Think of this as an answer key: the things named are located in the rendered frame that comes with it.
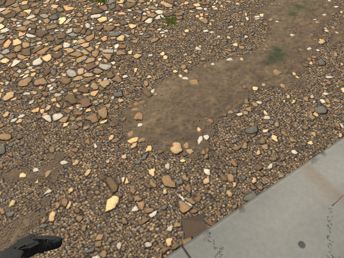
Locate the left robot hand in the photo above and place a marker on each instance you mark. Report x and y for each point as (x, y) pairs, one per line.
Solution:
(31, 245)

